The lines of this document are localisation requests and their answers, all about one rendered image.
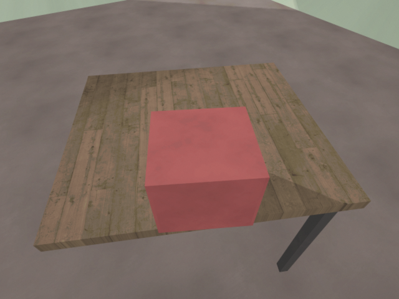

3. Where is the carton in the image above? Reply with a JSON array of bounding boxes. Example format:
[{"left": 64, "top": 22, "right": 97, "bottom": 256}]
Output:
[{"left": 145, "top": 107, "right": 270, "bottom": 233}]

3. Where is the table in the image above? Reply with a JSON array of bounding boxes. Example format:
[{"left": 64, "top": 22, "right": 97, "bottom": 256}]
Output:
[{"left": 33, "top": 63, "right": 371, "bottom": 272}]

